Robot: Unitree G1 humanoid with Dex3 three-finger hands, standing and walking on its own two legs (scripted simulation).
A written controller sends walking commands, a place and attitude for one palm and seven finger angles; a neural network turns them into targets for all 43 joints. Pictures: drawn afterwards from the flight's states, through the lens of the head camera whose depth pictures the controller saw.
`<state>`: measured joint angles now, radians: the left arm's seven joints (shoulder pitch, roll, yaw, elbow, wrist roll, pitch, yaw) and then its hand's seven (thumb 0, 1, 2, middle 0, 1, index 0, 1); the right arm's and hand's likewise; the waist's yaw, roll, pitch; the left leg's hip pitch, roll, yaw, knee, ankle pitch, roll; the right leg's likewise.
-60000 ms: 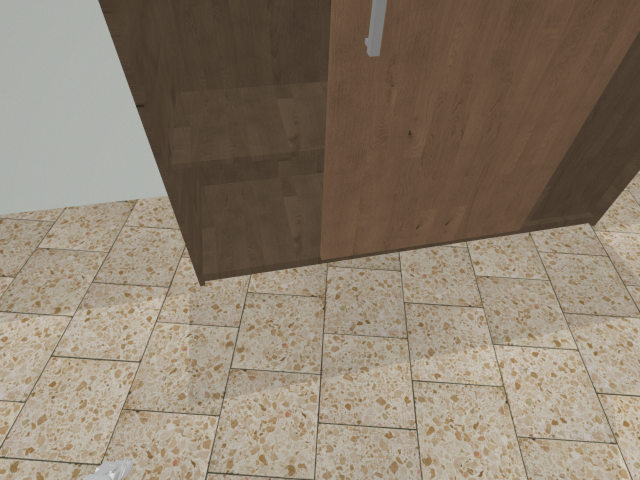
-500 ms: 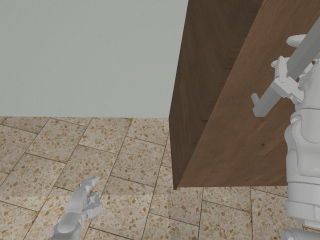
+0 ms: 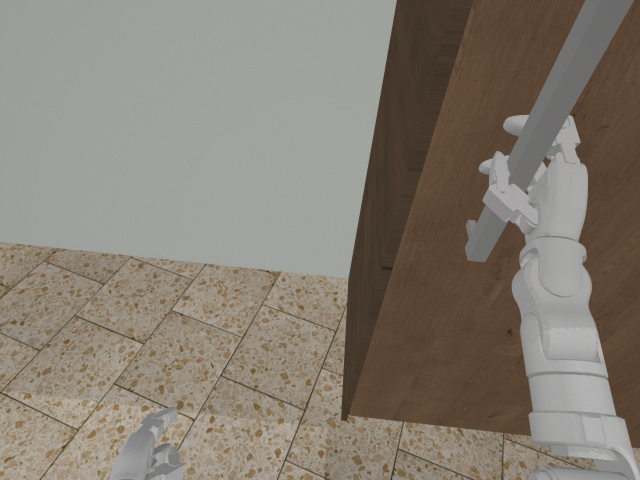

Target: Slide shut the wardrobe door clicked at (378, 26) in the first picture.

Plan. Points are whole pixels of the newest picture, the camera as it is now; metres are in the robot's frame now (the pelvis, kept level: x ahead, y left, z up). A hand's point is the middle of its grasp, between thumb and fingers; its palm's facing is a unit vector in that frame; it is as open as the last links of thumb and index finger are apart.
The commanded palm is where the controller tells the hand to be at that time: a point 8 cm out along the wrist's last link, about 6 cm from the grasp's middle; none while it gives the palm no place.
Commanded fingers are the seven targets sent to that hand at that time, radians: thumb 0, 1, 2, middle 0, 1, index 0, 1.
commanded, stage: stop walking and hold the door there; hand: right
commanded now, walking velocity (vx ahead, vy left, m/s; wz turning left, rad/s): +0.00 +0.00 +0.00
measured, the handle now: (520, 146) +0.42 -0.18 +0.25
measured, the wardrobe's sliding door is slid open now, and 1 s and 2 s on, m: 0.00 0.00 0.00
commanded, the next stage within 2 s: loosen the grip on the handle in 0.48 s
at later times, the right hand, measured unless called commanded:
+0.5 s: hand (497, 191) +0.38 -0.15 +0.22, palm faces +0.05 +1.00 -0.05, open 6.3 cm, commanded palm +0.35 -0.18 +0.21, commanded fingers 0.00 -0.90 -0.90 0.45 1.40 0.45 1.40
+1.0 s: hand (504, 189) +0.38 -0.16 +0.22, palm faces +0.14 +0.98 -0.13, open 13.7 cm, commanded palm +0.35 -0.21 +0.22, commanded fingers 0.00 0.55 -0.20 0.29 1.20 0.29 1.20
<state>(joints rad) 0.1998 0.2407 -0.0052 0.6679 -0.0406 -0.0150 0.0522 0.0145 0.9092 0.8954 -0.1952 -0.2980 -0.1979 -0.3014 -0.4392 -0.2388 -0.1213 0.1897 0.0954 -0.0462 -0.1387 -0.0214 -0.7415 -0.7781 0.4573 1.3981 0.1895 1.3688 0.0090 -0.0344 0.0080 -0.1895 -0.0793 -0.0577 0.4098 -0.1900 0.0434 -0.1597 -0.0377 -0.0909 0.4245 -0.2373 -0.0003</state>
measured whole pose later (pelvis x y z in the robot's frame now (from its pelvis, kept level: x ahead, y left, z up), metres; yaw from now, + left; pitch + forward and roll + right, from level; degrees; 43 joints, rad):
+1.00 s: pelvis -0.03 +0.02 -0.01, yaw -3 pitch +2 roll +0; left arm 0.28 0.27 0.00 0.73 -0.06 -0.17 0.00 0.01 0.91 0.90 -0.20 -0.30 -0.20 -0.30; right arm -0.68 -0.32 -0.16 0.59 0.11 -0.27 0.05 0.00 0.37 -0.29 0.42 1.33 0.21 1.27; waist 0.02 -0.01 -0.04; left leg -0.36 -0.07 0.03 0.55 -0.23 0.06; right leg -0.35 -0.03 -0.01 0.57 -0.26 -0.01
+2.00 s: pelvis +0.01 -0.04 -0.01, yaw -1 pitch +2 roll +1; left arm 0.28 0.25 -0.04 0.70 -0.05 -0.17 0.06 0.02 0.91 0.89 -0.20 -0.30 -0.20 -0.30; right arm -0.40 -0.32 -0.23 0.20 0.23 -0.14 0.18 -0.01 0.56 -0.20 0.26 1.15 0.25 1.15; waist -0.02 -0.02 -0.06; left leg -0.28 -0.02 -0.03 0.52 -0.27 0.00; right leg -0.27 0.05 -0.02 0.55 -0.31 -0.06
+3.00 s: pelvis +0.02 -0.02 -0.01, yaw -3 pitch -1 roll +1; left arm 0.17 0.26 -0.08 0.63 -0.09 -0.21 0.07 0.02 0.91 0.90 -0.20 -0.30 -0.20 -0.30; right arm 0.05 -0.37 -0.37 -0.31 0.38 0.38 0.29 -0.01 0.56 -0.20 0.25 1.15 0.25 1.15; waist -0.07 -0.07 -0.11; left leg -0.21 -0.04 0.01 0.54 -0.30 0.02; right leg -0.21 0.04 0.02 0.58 -0.34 -0.04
